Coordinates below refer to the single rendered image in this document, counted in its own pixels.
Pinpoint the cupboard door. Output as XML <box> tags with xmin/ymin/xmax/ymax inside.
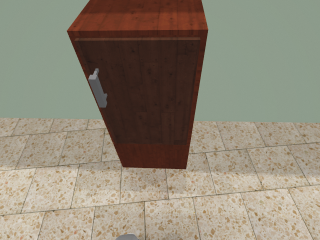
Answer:
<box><xmin>74</xmin><ymin>37</ymin><xmax>201</xmax><ymax>145</ymax></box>

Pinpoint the handle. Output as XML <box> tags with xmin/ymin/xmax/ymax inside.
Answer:
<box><xmin>88</xmin><ymin>68</ymin><xmax>108</xmax><ymax>108</ymax></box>

